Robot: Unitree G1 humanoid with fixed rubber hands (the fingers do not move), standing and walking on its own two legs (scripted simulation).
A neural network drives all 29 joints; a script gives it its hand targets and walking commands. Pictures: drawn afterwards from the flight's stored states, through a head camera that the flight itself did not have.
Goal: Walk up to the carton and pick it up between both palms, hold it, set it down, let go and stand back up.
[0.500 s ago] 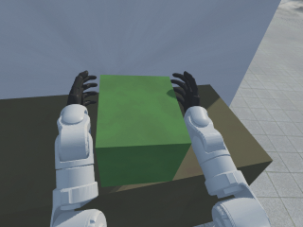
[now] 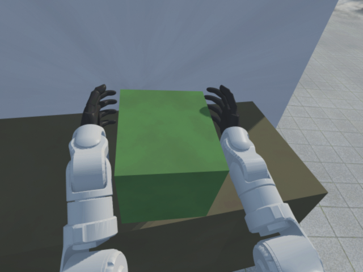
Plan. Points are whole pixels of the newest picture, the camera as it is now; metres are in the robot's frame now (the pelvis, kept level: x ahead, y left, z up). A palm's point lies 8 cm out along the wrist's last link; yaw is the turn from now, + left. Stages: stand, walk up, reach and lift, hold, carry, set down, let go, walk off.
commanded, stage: hold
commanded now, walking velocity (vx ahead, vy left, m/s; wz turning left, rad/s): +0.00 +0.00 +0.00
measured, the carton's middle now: (164, 154) +0.34 +0.01 +0.13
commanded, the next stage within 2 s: none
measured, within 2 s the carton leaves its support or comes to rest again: neither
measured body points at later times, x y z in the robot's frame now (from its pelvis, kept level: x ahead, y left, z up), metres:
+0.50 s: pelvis +0.00 +0.00 +0.00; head -0.03 +0.03 +0.45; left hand +0.37 +0.15 +0.19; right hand +0.38 -0.13 +0.19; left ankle +0.06 +0.13 -0.75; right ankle -0.04 -0.12 -0.75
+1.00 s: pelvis +0.00 +0.00 +0.00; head -0.02 +0.03 +0.45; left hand +0.37 +0.15 +0.19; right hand +0.38 -0.13 +0.19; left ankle +0.06 +0.13 -0.75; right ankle -0.04 -0.12 -0.75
